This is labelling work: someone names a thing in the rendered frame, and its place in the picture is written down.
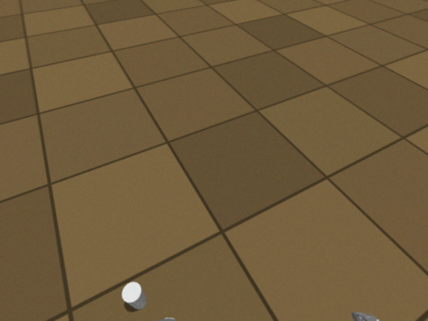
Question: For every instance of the cup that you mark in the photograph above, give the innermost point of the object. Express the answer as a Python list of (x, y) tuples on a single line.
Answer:
[(132, 294)]

